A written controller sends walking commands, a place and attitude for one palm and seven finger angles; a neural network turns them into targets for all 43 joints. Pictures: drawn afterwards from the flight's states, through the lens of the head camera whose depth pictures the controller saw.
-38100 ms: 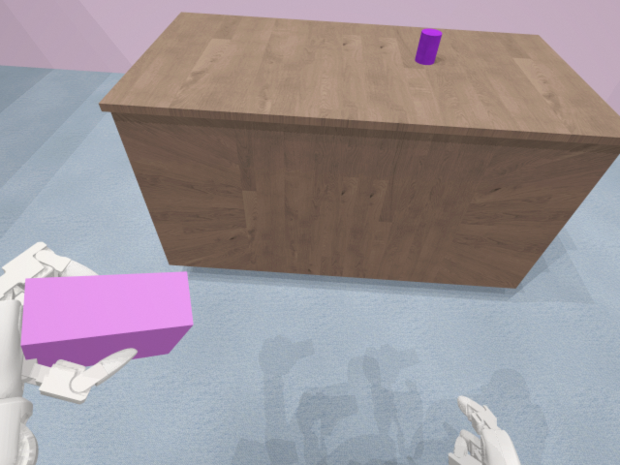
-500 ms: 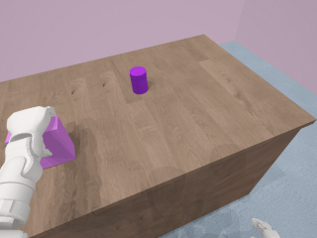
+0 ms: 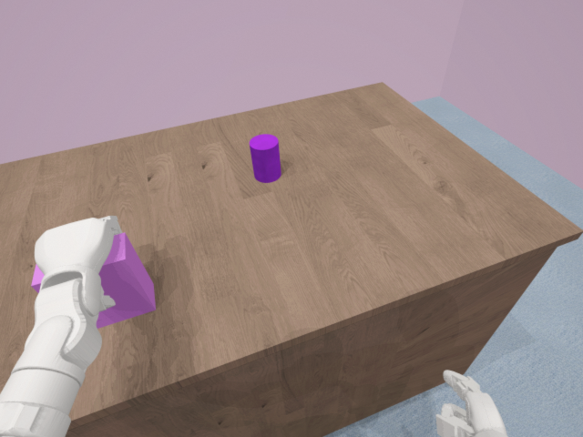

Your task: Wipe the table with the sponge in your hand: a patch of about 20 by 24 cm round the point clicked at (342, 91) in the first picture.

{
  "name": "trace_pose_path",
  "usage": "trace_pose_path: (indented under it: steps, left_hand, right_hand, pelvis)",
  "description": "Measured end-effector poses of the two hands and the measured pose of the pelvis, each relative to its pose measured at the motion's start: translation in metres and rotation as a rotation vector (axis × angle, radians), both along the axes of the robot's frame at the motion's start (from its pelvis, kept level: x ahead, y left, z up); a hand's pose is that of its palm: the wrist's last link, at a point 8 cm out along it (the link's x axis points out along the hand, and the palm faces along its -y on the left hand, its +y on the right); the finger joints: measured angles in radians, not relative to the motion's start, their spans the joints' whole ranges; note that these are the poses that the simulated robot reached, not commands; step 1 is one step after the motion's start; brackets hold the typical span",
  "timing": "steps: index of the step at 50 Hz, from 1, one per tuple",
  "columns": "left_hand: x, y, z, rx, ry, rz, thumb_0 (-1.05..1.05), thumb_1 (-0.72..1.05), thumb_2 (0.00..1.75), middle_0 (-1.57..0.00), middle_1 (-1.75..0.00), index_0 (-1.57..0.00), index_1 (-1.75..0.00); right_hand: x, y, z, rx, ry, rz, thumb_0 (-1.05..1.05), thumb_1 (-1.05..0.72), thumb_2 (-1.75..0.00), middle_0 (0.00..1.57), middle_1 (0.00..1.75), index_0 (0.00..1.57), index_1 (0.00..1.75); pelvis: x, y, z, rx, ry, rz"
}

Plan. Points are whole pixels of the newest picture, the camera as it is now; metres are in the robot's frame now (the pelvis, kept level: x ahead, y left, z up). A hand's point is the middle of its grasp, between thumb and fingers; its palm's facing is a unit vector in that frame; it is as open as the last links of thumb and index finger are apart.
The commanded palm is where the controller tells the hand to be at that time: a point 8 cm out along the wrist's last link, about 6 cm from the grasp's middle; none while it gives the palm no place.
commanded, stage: wipe back along the first lane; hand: left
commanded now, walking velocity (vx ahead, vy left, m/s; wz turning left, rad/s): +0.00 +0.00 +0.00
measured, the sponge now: (107, 293) +0.29 +0.33 +0.04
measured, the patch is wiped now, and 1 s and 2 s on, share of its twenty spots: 1.00 1.00 1.00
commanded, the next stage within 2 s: lift the sponge slowly off the table in 0.76 s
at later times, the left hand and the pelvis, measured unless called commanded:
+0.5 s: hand (93, 298) +0.25 +0.30 +0.09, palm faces +0.04 -0.06 -1.00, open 9.9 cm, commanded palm +0.21 +0.29 +0.14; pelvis +0.01 -0.01 +0.00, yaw -1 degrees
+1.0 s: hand (86, 331) +0.21 +0.28 +0.09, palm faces +0.07 -0.08 -0.99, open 9.9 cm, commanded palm +0.17 +0.27 +0.15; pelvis -0.02 -0.01 +0.00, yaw -1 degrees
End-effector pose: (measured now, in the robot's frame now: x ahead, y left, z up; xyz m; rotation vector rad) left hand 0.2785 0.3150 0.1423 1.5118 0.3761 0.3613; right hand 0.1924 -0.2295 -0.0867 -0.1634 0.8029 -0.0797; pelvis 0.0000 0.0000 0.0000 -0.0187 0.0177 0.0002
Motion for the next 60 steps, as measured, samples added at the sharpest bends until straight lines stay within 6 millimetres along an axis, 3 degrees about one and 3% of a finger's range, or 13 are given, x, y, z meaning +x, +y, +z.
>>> trace_pose_path:
  steps: [15, 27, 45, 60]
  left_hand:
    - [-0.023, -0.014, 0.001, -0.009, -0.017, -0.007, 0.01, -0.47, 1.08, -0.71, -1.43, -0.72, -1.41]
    - [-0.055, -0.023, 0.003, -0.036, -0.048, -0.008, 0.01, -0.48, 1.08, -0.71, -1.42, -0.73, -1.40]
    - [-0.093, -0.036, 0.002, -0.051, -0.078, -0.015, 0.01, -0.48, 1.08, -0.71, -1.42, -0.73, -1.40]
    - [-0.095, -0.035, 0.004, -0.071, -0.062, -0.014, 0.00, -0.49, 1.08, -0.74, -1.39, -0.75, -1.38]
  right_hand:
    - [0.023, -0.001, 0.005, 0.014, -0.051, 0.026, 0.01, -0.90, -0.90, 0.20, 0.30, 0.20, 0.30]
    - [0.035, 0.002, 0.014, 0.022, -0.106, 0.052, 0.01, -0.90, -0.90, 0.20, 0.30, 0.20, 0.30]
    - [0.025, 0.016, 0.022, 0.042, -0.159, 0.075, 0.02, -0.90, -0.90, 0.20, 0.30, 0.20, 0.30]
    - [0.014, 0.012, 0.023, 0.011, -0.169, 0.082, 0.02, -0.90, -0.90, 0.20, 0.30, 0.20, 0.30]
  pelvis:
    - [0.008, -0.006, -0.001, 0.005, -0.013, -0.008]
    - [0.007, -0.007, -0.002, 0.005, -0.030, -0.014]
    - [-0.012, -0.006, -0.002, 0.002, -0.071, -0.017]
    - [-0.024, -0.012, -0.001, 0.004, -0.101, -0.014]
